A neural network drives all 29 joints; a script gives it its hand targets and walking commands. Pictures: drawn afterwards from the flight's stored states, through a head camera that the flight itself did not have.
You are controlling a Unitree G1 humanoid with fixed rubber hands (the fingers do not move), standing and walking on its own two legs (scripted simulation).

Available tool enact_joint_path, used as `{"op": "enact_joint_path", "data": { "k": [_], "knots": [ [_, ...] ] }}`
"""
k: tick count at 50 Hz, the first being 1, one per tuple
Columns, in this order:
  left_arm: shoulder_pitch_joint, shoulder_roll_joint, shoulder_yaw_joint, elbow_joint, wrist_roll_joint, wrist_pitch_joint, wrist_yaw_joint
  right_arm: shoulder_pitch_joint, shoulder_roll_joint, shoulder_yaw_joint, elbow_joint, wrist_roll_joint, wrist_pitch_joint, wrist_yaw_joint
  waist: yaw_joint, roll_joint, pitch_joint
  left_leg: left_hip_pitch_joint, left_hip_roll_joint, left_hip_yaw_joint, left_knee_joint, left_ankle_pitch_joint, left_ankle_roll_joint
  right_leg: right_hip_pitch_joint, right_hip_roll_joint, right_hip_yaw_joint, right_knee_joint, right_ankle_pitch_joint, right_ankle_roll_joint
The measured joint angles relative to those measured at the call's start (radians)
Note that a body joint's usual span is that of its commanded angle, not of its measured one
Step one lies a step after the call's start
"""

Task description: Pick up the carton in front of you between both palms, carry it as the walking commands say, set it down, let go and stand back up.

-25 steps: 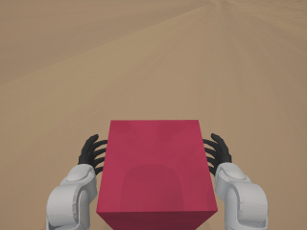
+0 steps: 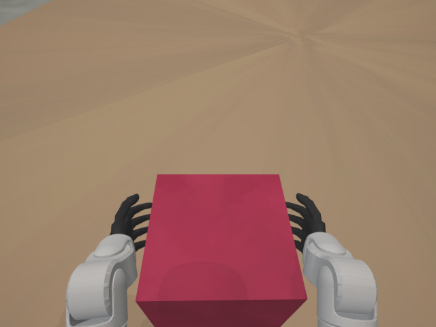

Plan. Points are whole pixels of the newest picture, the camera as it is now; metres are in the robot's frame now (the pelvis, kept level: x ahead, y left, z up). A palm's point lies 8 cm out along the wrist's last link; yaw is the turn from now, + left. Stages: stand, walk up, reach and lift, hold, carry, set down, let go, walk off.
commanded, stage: carry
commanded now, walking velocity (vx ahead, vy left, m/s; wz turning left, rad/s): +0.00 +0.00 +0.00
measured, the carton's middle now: (217, 260) +0.24 +0.00 +0.02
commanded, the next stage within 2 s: hold in 1.70 s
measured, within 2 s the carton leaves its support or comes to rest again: neither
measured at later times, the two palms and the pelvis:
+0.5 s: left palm (122, 265) +0.21 +0.15 +0.08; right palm (315, 262) +0.21 -0.15 +0.08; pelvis -0.04 +0.00 +0.00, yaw +0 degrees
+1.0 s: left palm (132, 268) +0.22 +0.15 +0.03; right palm (304, 267) +0.22 -0.15 +0.03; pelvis -0.06 +0.00 +0.00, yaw +0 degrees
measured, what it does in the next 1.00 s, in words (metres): shifts its weight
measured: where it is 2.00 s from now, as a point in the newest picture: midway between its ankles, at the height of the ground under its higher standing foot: outside the picture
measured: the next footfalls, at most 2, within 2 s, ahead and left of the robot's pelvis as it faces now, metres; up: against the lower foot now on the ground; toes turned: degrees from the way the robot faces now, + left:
none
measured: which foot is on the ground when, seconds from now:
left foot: down 0.00-1.00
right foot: down 0.00-1.00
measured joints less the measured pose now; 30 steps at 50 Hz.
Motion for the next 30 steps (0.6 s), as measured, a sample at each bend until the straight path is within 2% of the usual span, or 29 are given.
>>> {"op": "enact_joint_path", "data": {
  "k": [16, 22, 30],
  "knots": [
    [0.013, 0.0, -0.003, 0.009, -0.001, 0.001, -0.001, 0.015, 0.0, 0.003, 0.003, -0.004, 0.005, 0.001, 0.001, 0.0, -0.001, 0.003, 0.0, 0.008, 0.0, 0.012, 0.009, 0.004, -0.003, 0.003, -0.003, 0.021, -0.004],
    [-0.012, 0.001, 0.004, 0.102, 0.028, -0.022, -0.017, -0.011, -0.001, -0.004, 0.094, -0.034, -0.015, 0.015, -0.001, -0.001, -0.001, -0.002, -0.002, 0.01, -0.009, 0.033, 0.011, 0.002, -0.003, 0.004, -0.022, 0.048, -0.007],
    [-0.054, 0.001, 0.023, 0.251, 0.068, -0.122, -0.053, -0.059, -0.001, -0.018, 0.247, -0.077, -0.113, 0.051, 0.002, -0.003, 0.025, -0.023, -0.004, 0.012, -0.015, 0.062, 0.015, -0.012, -0.003, 0.006, -0.043, 0.085, -0.013]
  ]
}}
